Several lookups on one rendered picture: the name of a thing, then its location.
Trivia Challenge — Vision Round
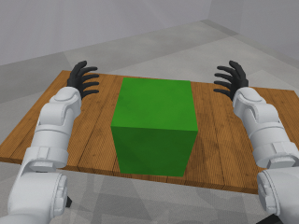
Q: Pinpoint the carton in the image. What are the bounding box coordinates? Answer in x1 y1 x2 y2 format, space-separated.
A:
110 77 198 177

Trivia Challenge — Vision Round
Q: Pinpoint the robot right hand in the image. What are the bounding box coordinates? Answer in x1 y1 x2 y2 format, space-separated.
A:
213 61 249 101

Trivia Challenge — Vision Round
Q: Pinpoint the table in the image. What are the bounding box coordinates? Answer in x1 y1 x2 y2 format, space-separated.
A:
0 70 299 224

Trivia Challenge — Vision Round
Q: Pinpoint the right robot forearm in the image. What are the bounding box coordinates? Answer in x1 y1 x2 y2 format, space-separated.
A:
232 87 299 170

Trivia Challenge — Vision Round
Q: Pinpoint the robot left hand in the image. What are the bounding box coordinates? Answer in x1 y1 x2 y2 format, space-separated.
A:
66 61 100 101

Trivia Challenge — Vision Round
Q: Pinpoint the right robot upper arm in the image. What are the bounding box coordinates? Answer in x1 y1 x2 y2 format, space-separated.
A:
257 166 299 224

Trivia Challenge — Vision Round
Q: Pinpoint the left robot upper arm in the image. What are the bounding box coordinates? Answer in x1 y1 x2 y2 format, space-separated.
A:
0 172 68 224

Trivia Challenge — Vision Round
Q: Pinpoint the left robot forearm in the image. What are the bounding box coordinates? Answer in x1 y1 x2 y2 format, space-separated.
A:
7 87 82 213

